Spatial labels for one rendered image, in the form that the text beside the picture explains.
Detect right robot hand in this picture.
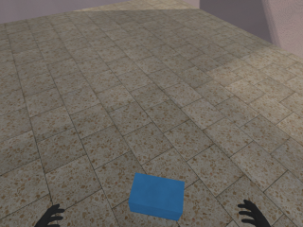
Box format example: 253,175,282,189
238,200,271,227

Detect left robot hand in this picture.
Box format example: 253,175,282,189
34,203,65,227

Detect carton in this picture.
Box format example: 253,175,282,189
128,172,185,221

